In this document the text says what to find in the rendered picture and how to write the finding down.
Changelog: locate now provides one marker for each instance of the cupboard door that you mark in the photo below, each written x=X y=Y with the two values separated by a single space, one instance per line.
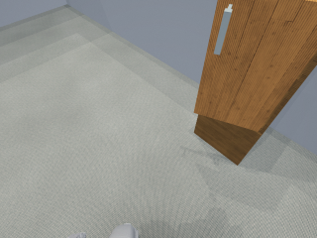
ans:
x=267 y=45

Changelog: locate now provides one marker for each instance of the robot left thigh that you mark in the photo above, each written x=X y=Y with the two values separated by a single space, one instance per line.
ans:
x=124 y=231

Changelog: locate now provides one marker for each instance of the handle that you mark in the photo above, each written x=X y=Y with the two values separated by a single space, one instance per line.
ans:
x=223 y=29

